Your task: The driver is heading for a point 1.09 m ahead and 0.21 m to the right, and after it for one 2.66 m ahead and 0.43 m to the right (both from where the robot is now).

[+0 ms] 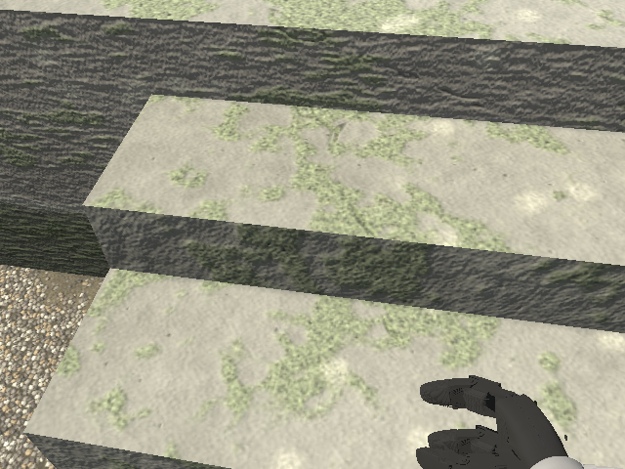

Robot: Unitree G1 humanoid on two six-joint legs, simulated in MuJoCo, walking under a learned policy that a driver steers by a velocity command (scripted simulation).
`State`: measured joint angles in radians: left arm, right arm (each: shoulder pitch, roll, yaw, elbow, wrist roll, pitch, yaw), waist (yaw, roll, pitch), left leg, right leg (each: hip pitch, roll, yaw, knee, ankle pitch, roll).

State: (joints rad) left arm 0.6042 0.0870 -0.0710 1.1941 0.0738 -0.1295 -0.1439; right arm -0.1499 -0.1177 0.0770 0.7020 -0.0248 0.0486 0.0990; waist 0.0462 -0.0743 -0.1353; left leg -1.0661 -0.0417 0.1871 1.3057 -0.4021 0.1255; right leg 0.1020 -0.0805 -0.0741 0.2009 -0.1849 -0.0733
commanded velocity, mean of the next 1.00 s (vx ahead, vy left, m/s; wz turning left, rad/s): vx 0.50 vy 0.00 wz -0.06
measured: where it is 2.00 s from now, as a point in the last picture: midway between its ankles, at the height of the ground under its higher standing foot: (427, 9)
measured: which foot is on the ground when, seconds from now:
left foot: down 0.00-0.54, up 0.56-1.00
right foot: down 0.00-0.02, up 0.04-0.46, down 0.48-1.00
